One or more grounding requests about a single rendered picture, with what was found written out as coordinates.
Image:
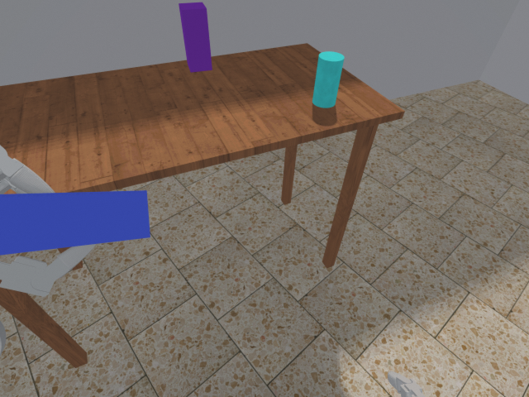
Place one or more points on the table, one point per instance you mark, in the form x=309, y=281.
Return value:
x=109, y=130

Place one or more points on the robot left hand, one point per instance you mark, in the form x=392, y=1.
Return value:
x=25, y=274

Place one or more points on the robot right hand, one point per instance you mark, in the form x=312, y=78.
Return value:
x=404, y=386

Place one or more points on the sponge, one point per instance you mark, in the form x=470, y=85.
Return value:
x=37, y=222

